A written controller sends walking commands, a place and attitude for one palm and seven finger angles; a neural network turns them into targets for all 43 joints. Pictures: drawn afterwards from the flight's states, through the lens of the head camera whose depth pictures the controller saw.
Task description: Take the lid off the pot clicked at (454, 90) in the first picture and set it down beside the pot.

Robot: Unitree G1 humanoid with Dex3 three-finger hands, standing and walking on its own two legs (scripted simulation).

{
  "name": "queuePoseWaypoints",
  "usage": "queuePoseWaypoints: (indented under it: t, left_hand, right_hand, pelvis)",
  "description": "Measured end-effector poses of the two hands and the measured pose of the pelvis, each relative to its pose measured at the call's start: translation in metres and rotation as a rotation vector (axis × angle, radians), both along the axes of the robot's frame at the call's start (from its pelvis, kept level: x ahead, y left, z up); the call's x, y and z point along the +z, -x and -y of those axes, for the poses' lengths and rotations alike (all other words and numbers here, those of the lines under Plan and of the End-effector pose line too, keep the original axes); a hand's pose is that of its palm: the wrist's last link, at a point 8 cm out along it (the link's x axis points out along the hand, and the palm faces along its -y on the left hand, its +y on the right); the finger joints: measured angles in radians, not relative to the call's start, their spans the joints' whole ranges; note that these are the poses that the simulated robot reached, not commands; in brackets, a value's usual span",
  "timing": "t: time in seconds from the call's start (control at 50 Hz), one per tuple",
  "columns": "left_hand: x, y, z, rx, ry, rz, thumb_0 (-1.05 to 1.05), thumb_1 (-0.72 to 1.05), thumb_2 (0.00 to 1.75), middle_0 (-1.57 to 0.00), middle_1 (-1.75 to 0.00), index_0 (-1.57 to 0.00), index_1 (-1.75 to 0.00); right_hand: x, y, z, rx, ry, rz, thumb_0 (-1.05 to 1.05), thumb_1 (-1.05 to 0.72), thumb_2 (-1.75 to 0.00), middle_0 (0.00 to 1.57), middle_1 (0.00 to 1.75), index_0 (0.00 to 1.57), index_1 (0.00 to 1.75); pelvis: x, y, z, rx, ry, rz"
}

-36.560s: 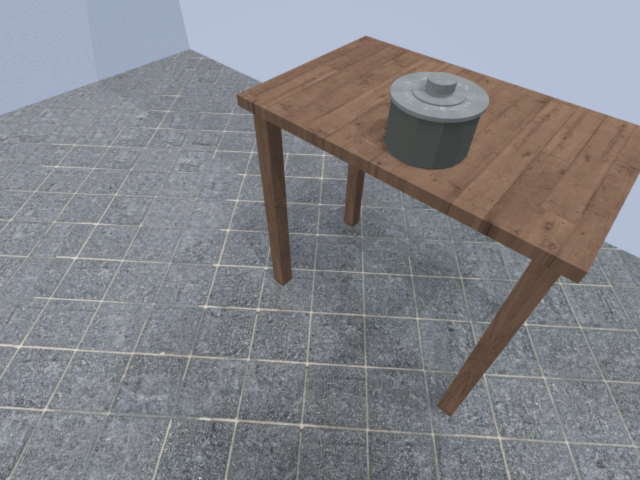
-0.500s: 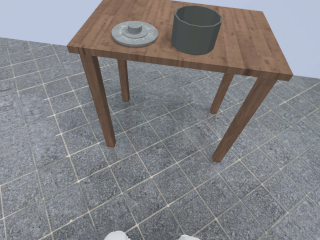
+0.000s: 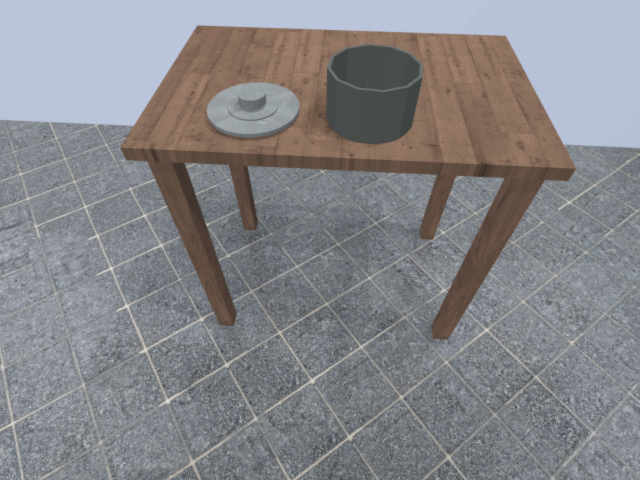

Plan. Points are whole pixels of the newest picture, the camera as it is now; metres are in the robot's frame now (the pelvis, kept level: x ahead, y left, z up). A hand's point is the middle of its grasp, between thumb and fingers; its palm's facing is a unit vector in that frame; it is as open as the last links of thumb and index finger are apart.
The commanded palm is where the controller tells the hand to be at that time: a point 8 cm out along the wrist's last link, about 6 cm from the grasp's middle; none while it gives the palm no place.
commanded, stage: stop stepping back and stand still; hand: left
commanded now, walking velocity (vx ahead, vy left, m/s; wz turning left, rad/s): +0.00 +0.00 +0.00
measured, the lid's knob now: (252, 97) +0.78 +0.16 +0.05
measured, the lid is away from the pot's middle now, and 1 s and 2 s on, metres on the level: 0.24 0.24 0.24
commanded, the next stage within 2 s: let the arm hang, fingers relaxed in 0.16 s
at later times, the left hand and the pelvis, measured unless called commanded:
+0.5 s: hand out of the picture +0.01 +0.16 -0.17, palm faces +0.04 -0.98 -0.20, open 7.3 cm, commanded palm none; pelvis -0.02 -0.02 +0.01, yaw +0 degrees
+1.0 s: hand out of the picture -0.04 +0.15 -0.17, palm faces +0.05 -0.98 -0.17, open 7.3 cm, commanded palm none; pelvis -0.04 -0.01 +0.01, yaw +0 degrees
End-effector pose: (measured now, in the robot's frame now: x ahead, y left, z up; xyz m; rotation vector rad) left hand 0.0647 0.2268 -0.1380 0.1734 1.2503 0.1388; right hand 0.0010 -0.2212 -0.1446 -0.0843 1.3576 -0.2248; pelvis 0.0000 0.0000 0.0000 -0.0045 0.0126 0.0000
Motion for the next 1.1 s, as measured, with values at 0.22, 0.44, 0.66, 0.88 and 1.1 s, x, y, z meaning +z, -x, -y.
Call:
queuePoseWaypoints:
  t: [0.22, 0.44, 0.66, 0.88, 1.1]
  left_hand:
    - [0.000, -0.016, 0.022, -0.009, 0.029, 0.026, 0.01, 0.91, 0.90, -0.20, -0.30, -0.20, -0.30]
    - [-0.001, 0.043, 0.014, 0.045, 0.000, -0.084, 0.00, 0.93, 0.90, -0.20, -0.30, -0.20, -0.30]
    - [-0.006, 0.099, 0.025, 0.074, 0.044, -0.191, 0.01, 0.91, 0.90, -0.20, -0.30, -0.20, -0.30]
    - [-0.008, 0.113, 0.028, 0.077, 0.062, -0.198, 0.01, 0.92, 0.90, -0.20, -0.30, -0.20, -0.30]
    - [-0.004, 0.110, 0.020, 0.075, 0.034, -0.169, 0.01, 0.92, 0.90, -0.20, -0.30, -0.20, -0.30]
  right_hand:
    - [0.001, 0.025, -0.003, -0.034, -0.020, -0.055, 0.01, -0.92, -0.90, 0.20, 0.30, 0.20, 0.30]
    - [0.001, 0.038, -0.002, -0.023, -0.034, -0.072, 0.01, -0.91, -0.90, 0.20, 0.30, 0.20, 0.30]
    - [0.006, 0.043, 0.001, 0.000, -0.012, -0.062, 0.01, -0.91, -0.90, 0.20, 0.30, 0.20, 0.30]
    - [0.008, 0.051, -0.004, 0.004, -0.008, -0.056, 0.01, -0.92, -0.90, 0.20, 0.30, 0.20, 0.30]
    - [0.004, 0.061, -0.011, 0.003, -0.036, -0.068, 0.01, -0.92, -0.90, 0.20, 0.30, 0.20, 0.30]
  pelvis:
    - [0.003, 0.002, 0.009, -0.009, -0.004, 0.017]
    - [0.005, 0.014, 0.015, -0.004, 0.004, 0.029]
    - [0.007, 0.025, 0.012, -0.003, 0.006, 0.031]
    - [0.007, 0.033, 0.009, -0.002, 0.004, 0.032]
    - [0.007, 0.038, 0.008, 0.003, 0.001, 0.028]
